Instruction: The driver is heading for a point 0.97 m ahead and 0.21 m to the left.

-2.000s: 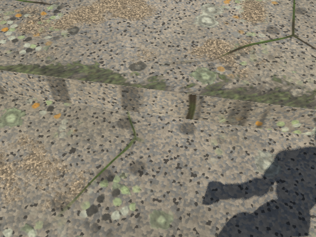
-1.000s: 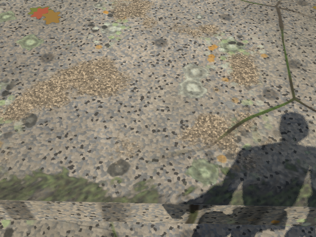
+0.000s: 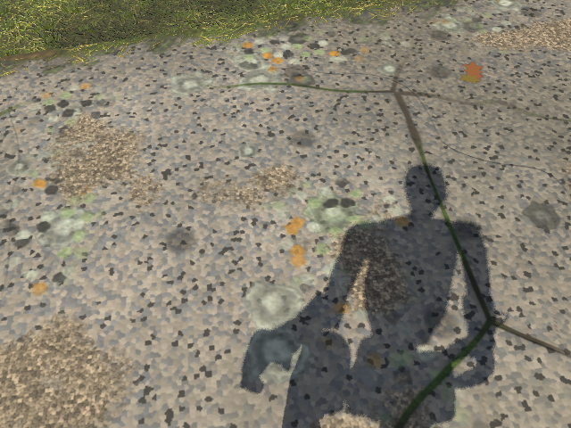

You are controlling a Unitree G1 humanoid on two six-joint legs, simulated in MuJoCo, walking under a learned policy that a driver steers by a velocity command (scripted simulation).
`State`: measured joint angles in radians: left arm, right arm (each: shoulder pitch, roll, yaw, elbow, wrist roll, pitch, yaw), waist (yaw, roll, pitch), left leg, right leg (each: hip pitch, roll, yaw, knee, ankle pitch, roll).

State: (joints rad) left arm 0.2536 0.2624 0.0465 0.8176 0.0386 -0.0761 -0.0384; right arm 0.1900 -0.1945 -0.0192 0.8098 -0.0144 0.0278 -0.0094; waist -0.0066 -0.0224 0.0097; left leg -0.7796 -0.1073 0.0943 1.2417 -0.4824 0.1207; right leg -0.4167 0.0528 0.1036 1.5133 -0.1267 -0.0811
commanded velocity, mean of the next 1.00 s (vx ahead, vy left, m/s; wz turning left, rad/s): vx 0.50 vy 0.00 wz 0.39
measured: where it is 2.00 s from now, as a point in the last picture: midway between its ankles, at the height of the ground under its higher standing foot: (195, 248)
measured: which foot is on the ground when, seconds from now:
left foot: down 0.00-0.44, up 0.46-0.92, down 0.94-1.00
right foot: up 0.00-0.44, down 0.46-0.94, up 0.96-1.00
